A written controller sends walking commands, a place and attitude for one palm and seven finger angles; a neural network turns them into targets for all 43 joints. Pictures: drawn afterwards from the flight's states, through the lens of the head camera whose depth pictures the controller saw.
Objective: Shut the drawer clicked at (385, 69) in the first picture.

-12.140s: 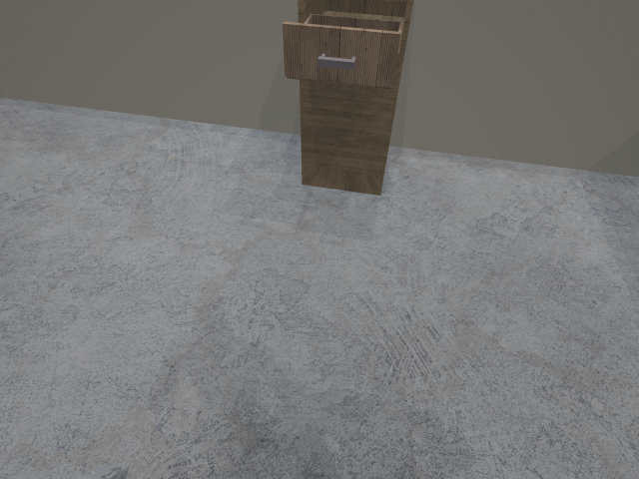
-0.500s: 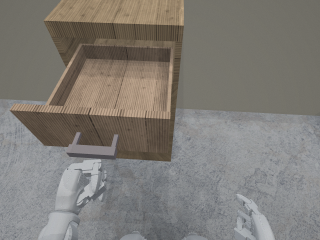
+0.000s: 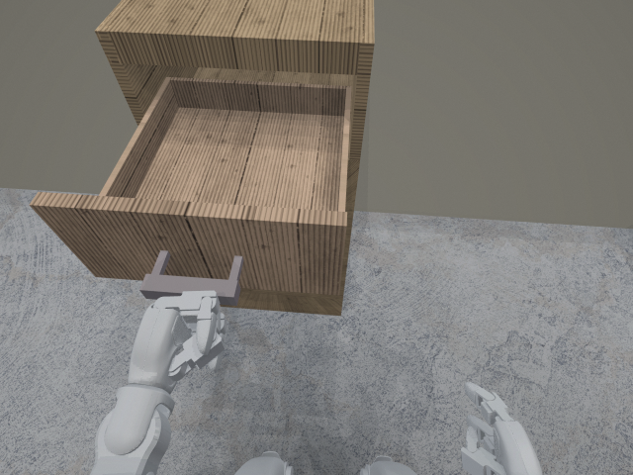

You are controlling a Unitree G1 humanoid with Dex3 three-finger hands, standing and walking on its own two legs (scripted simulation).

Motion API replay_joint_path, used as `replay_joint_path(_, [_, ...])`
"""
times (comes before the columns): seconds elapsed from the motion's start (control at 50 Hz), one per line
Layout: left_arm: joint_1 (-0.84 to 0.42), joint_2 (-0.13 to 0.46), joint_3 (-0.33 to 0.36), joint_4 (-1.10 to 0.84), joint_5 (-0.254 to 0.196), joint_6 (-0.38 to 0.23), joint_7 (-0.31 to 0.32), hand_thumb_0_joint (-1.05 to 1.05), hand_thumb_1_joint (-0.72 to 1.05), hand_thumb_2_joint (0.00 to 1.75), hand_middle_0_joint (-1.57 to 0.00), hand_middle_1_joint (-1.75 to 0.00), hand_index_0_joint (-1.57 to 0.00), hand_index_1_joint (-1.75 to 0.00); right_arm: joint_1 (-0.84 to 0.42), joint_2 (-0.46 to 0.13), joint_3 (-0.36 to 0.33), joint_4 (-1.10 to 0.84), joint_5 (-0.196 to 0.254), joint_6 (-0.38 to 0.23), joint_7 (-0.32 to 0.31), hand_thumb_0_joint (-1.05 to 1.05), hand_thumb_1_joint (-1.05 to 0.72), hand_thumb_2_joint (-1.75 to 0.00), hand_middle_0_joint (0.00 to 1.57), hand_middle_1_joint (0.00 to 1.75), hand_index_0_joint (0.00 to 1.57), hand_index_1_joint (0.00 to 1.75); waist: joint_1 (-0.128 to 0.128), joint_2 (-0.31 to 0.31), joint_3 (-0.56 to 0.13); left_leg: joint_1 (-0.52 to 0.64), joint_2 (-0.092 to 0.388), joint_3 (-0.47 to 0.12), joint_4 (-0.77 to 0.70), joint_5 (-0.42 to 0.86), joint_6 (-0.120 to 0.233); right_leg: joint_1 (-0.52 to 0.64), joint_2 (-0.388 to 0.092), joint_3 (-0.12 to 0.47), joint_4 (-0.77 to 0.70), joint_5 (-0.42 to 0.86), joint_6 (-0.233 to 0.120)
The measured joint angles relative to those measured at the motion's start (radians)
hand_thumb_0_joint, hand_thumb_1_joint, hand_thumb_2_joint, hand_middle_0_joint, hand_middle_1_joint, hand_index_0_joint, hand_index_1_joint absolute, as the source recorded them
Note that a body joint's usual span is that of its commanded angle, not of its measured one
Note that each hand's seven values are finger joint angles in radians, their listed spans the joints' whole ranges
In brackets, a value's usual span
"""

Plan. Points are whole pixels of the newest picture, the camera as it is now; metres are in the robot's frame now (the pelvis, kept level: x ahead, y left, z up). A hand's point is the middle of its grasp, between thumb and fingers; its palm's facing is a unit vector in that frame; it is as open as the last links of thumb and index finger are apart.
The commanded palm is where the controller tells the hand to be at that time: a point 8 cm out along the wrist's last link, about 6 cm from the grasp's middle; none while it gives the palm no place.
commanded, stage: push the drawer shut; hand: left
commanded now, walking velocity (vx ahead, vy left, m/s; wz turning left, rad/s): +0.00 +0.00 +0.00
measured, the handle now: (196, 275) +0.34 +0.16 +0.06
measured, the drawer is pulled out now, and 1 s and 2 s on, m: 0.29 0.17 0.05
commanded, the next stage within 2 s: none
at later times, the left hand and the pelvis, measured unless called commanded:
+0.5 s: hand (225, 301) +0.31 +0.12 +0.06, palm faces -0.08 -1.00 -0.05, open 2.9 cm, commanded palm +0.31 +0.17 +0.07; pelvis -0.02 +0.00 +0.00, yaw +1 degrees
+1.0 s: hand (236, 254) +0.38 +0.12 +0.06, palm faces -0.07 -1.00 -0.05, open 2.9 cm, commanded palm +0.37 +0.17 +0.07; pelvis -0.02 +0.00 +0.01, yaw -1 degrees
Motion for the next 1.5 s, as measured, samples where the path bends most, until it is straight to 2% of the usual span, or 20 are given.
replay_joint_path(0.14, [-0.058, 0.009, 0.001, 0.066, -0.004, -0.014, 0.001, -0.02, 0.83, 0.94, -1.40, -1.60, -1.40, -1.60, 0.000, -0.006, 0.002, 0.033, 0.001, 0.002, -0.004, 0.01, -0.91, -0.89, 0.21, 0.30, 0.20, 0.30, 0.003, -0.003, 0.009, 0.006, -0.003, -0.006, -0.013, 0.013, 0.000, 0.009, -0.003, -0.005, -0.014, 0.011, 0.000])
replay_joint_path(0.42, [-0.291, 0.019, 0.008, 0.277, -0.008, -0.017, 0.010, -0.04, 0.79, 0.97, -1.40, -1.60, -1.40, -1.60, -0.028, -0.008, 0.007, 0.091, 0.010, -0.001, -0.011, 0.01, -0.91, -0.89, 0.21, 0.30, 0.20, 0.30, 0.002, -0.007, 0.029, -0.003, -0.009, -0.011, -0.025, 0.044, 0.000, 0.003, -0.008, -0.012, -0.024, 0.037, -0.002])
replay_joint_path(0.74, [-0.499, 0.014, 0.056, 0.514, 0.005, -0.053, 0.031, -0.01, 0.82, 0.97, -1.40, -1.60, -1.40, -1.60, 0.008, -0.014, -0.002, 0.123, 0.006, 0.023, 0.003, 0.01, -0.91, -0.89, 0.21, 0.30, 0.20, 0.30, -0.024, -0.014, 0.028, 0.000, -0.005, 0.006, -0.052, 0.058, 0.001, -0.005, -0.004, 0.006, -0.043, 0.054, 0.000])
replay_joint_path(0.98, [-0.614, 0.032, 0.112, 0.654, 0.009, -0.087, 0.013, -0.03, 0.79, 0.94, -1.40, -1.60, -1.40, -1.60, 0.032, -0.014, -0.012, 0.144, 0.001, 0.051, 0.008, 0.01, -0.91, -0.89, 0.20, 0.30, 0.20, 0.30, -0.043, -0.021, 0.027, -0.013, 0.000, 0.014, -0.058, 0.058, 0.001, -0.022, 0.002, 0.014, -0.048, 0.057, -0.001])
replay_joint_path(1.18, [-0.712, 0.035, 0.137, 0.769, 0.016, -0.117, 0.013, -0.01, 0.79, 0.95, -1.40, -1.60, -1.40, -1.60, 0.045, -0.013, -0.016, 0.155, -0.004, 0.063, 0.017, 0.01, -0.91, -0.89, 0.20, 0.30, 0.20, 0.30, -0.049, -0.017, 0.023, -0.036, 0.001, 0.016, -0.047, 0.055, 0.002, -0.046, 0.002, 0.017, -0.037, 0.055, 0.000])
replay_joint_path(1.5, [-0.907, 0.084, 0.210, 0.995, 0.036, -0.153, -0.004, 0.01, 0.77, 0.94, -1.40, -1.60, -1.40, -1.60, 0.070, -0.012, -0.011, 0.165, -0.015, 0.081, 0.019, 0.01, -0.91, -0.89, 0.20, 0.30, 0.20, 0.30, -0.081, -0.019, 0.020, -0.091, 0.008, 0.018, -0.023, 0.057, 0.002, -0.101, 0.008, 0.018, -0.018, 0.062, -0.002])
